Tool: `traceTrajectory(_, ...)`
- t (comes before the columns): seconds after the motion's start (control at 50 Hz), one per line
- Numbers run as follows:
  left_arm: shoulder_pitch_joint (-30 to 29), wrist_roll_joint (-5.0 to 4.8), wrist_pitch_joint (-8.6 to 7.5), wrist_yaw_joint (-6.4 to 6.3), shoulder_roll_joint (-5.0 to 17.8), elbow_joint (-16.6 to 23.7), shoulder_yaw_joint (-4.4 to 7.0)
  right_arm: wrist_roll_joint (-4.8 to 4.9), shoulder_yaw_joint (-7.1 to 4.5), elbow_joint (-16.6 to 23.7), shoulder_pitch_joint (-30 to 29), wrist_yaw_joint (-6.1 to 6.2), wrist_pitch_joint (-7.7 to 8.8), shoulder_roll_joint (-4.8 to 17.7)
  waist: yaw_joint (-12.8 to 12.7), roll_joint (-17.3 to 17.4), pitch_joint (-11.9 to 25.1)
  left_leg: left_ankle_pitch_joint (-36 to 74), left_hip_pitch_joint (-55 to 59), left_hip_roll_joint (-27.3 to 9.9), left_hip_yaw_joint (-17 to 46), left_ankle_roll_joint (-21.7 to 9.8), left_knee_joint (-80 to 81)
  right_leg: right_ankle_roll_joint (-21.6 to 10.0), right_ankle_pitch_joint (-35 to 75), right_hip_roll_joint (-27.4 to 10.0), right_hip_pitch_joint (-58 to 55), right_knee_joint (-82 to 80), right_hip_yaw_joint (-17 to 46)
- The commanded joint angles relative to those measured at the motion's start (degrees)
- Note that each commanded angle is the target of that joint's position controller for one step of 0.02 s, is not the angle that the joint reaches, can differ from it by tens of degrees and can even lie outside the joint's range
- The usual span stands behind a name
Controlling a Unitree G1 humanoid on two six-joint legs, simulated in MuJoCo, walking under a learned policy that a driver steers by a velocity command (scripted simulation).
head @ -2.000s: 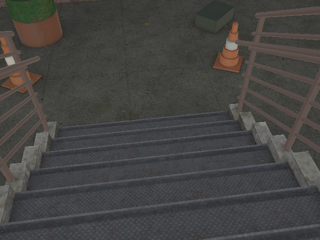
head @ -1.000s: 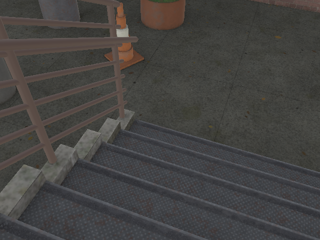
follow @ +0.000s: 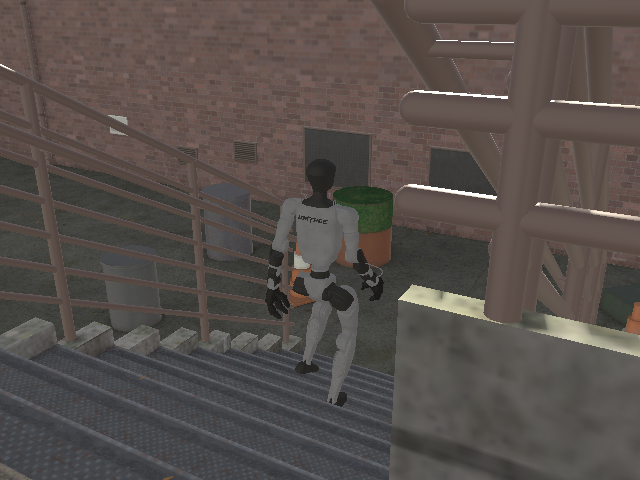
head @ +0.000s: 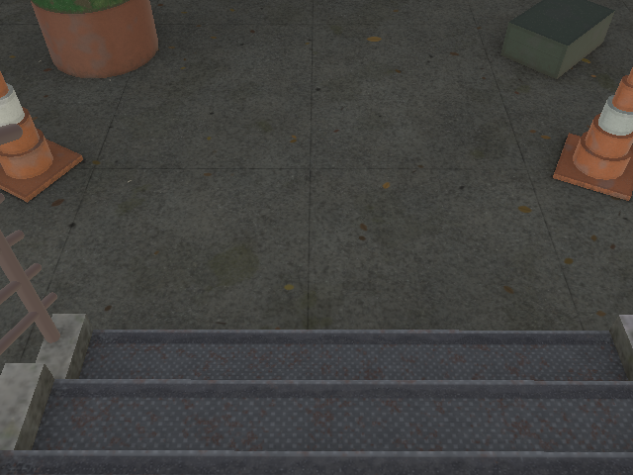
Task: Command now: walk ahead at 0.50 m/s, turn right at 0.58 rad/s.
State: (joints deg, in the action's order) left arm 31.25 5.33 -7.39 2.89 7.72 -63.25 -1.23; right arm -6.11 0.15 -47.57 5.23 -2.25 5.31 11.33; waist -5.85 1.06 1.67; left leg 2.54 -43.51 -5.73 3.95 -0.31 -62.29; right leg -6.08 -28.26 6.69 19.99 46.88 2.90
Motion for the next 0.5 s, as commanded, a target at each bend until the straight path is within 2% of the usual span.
traceTrajectory(0.02,12.03,-0.16,-1.54,-2.41,1.98,-1.28,-0.53,-0.86,0.93,2.10,-2.16,-0.41,-0.92,2.64,-2.72,-1.04,-4.00,10.96,-12.77,-0.84,3.61,2.61,13.72,-11.84,8.45,-13.62,-6.41,2.59,23.05)
traceTrajectory(0.04,9.14,-0.49,-1.14,-3.35,1.08,1.99,-0.71,-0.02,1.90,3.19,-5.36,-0.53,-0.75,2.09,-3.78,1.31,-3.32,25.10,-1.49,-0.81,2.44,1.75,31.91,-8.81,1.15,-9.15,1.44,3.96,19.01)
traceTrajectory(0.06,4.61,0.38,-0.25,-2.18,5.69,3.68,-0.42,1.15,2.00,4.17,-5.22,-0.28,-1.19,1.17,-0.62,-2.57,-4.13,24.55,18.13,1.96,-3.78,1.21,31.37,-8.34,-2.51,-7.52,19.07,0.20,16.46)
traceTrajectory(0.08,0.06,1.21,0.42,-0.94,8.96,5.91,0.27,2.22,1.79,4.42,-2.55,-0.29,-1.44,1.88,2.03,-5.86,-5.24,21.37,26.94,2.91,-5.34,1.67,25.52,-9.14,-7.07,-7.99,28.00,-0.79,18.68)
traceTrajectory(0.1,-2.61,1.44,0.69,0.10,9.81,8.25,0.41,1.23,1.50,3.70,2.43,-0.31,-1.58,2.24,4.52,-6.47,-6.23,12.72,34.91,3.85,-6.59,2.15,20.13,-9.34,-9.04,-7.67,34.35,1.18,20.28)
traceTrajectory(0.12,-2.46,1.03,0.58,0.33,9.67,9.22,0.61,1.26,0.69,3.06,7.13,-0.16,-1.76,3.59,6.97,-5.47,-7.52,4.97,39.36,4.25,-6.15,1.82,23.46,-8.76,-8.64,-7.88,33.28,4.30,22.44)
traceTrajectory(0.14,-2.94,0.35,0.97,0.05,10.15,9.48,0.95,1.94,-0.11,2.17,10.32,-0.32,-1.63,5.87,8.66,-3.44,-8.74,3.75,42.63,4.79,-5.95,0.76,35.29,-6.93,-7.74,-6.41,27.78,9.23,22.24)
traceTrajectory(0.16,-3.14,0.27,1.60,0.51,11.73,9.11,1.27,2.93,-1.59,-0.18,14.81,-0.18,-1.30,9.45,10.20,-1.67,-7.90,8.71,46.49,3.97,-5.34,-0.85,44.07,-5.34,-3.03,-5.39,21.22,17.99,21.97)
traceTrajectory(0.18,-2.73,0.74,2.09,2.63,13.03,8.39,1.64,3.41,-4.40,-4.14,25.12,0.13,-0.33,15.33,13.89,-0.86,-3.26,10.73,50.48,-0.27,-3.76,-6.28,46.74,-1.63,10.47,-5.29,15.41,33.21,21.79)
traceTrajectory(0.2,12.55,-1.30,1.20,4.44,2.40,4.37,0.16,-0.41,-5.07,-8.65,34.97,-0.92,0.82,17.39,8.83,11.18,11.57,46.06,70.93,-9.25,0.86,-16.14,24.21,3.03,-9.98,0.75,26.43,62.18,12.54)
traceTrajectory(0.22,20.02,-4.08,0.88,4.51,0.86,5.08,0.87,-0.52,-5.50,-5.83,31.43,-2.65,0.22,20.86,4.45,12.23,13.94,69.00,75.41,-18.62,13.24,-23.22,18.96,4.55,-17.09,2.92,46.44,82.30,5.10)
traceTrajectory(0.24,10.13,-4.52,2.24,3.55,8.89,10.04,2.73,-0.70,-5.85,-5.22,30.39,-4.02,-1.52,18.14,10.60,7.80,10.96,50.68,70.61,-24.08,27.27,-26.83,28.01,7.14,-13.96,1.36,55.63,83.10,5.66)
traceTrajectory(0.26,0.62,-3.32,2.83,1.99,7.27,12.48,2.30,-0.36,-3.59,-4.84,24.23,-3.82,-1.53,10.64,9.43,1.80,2.50,26.53,61.41,-21.97,23.27,-21.74,31.07,6.55,-3.09,-3.73,61.63,74.18,7.87)
traceTrajectory(0.28,-1.59,-3.33,3.02,0.50,5.98,12.35,1.94,0.45,-1.23,-5.32,21.86,-3.66,-1.40,4.32,6.32,-2.73,-1.59,20.40,47.36,-18.63,18.43,-17.48,34.05,5.55,5.33,-7.35,55.21,67.53,8.46)
traceTrajectory(0.3,-0.26,-3.81,2.93,0.17,4.66,12.65,1.80,0.26,-0.27,-6.97,22.33,-2.92,-1.09,1.54,2.20,-2.78,-3.64,28.31,34.22,-16.67,12.82,-13.98,35.36,4.92,9.31,-11.04,45.27,61.21,6.64)
traceTrajectory(0.32,-0.39,-2.14,2.47,0.67,1.04,12.82,0.62,0.89,0.02,-7.11,20.05,-0.73,0.63,-1.05,-0.21,-1.10,-7.10,25.71,24.39,-10.08,6.47,-10.84,36.75,3.52,19.71,-13.29,40.39,46.43,5.08)
traceTrajectory(0.34,0.30,-1.24,2.64,1.55,-0.11,11.65,0.23,1.45,-0.46,-8.52,20.83,0.31,1.81,0.40,0.35,3.12,-7.81,25.54,18.88,-6.93,4.10,-10.38,37.06,3.82,22.37,-12.85,36.96,42.73,2.27)
traceTrajectory(0.36,-1.91,-2.00,2.64,2.70,1.70,11.45,0.47,2.23,-0.16,-8.40,20.84,1.01,2.86,0.09,2.98,-1.55,-4.72,24.17,16.90,-5.85,1.16,-11.48,37.60,4.86,33.23,-12.60,32.71,27.35,1.51)
traceTrajectory(0.38,-6.52,-2.03,2.86,3.58,3.80,11.02,1.54,2.71,0.16,-9.64,23.18,0.97,3.37,2.08,3.95,-0.15,-3.53,26.12,15.39,-4.79,-0.02,-10.67,37.52,6.01,37.30,-13.25,26.79,21.70,-0.44)
traceTrajectory(0.4,-7.09,-2.35,3.01,4.34,3.75,10.96,1.52,2.23,0.03,-9.87,21.51,0.42,3.37,4.77,1.93,1.87,-1.58,28.31,11.99,-4.44,0.68,-9.40,35.93,7.24,38.77,-13.27,21.13,22.00,-0.76)
traceTrajectory(0.42,-5.58,-2.76,3.28,4.64,5.65,10.39,2.20,2.56,-0.60,-8.54,18.39,-0.29,3.20,8.28,0.13,2.01,0.15,29.76,9.90,-3.66,-0.95,-8.03,33.14,8.21,38.01,-11.94,16.28,22.88,-1.42)
traceTrajectory(0.44,-3.21,-2.26,3.29,4.66,6.65,9.67,2.31,1.77,-0.80,-7.33,14.90,-0.75,2.99,10.06,-1.56,1.53,1.57,29.59,8.90,-4.20,-0.45,-7.04,30.60,9.08,38.87,-11.67,12.42,24.62,0.19)
traceTrajectory(0.46,-1.73,-1.48,2.89,4.48,8.35,9.36,3.16,1.94,-0.60,-5.52,11.35,-1.05,3.01,10.72,-3.02,0.58,2.58,29.53,5.75,-2.78,-2.45,-5.25,27.79,9.67,35.92,-9.97,5.27,26.04,-2.09)
traceTrajectory(0.48,-0.29,-1.52,2.75,4.01,9.32,9.00,4.00,2.40,-0.03,-4.83,8.77,-1.55,2.99,10.48,-4.62,1.28,2.11,30.08,2.88,-2.64,-2.66,-3.65,25.31,10.54,31.53,-9.21,-0.03,26.94,-3.30)
traceTrajectory(0.5,1.64,-2.01,2.57,3.51,10.60,8.32,4.97,3.11,-0.10,-3.93,6.64,-2.11,2.93,11.24,-5.89,1.91,1.45,31.67,2.38,-2.84,-2.52,-2.49,23.29,10.97,26.56,-8.54,-4.47,25.21,-4.08)
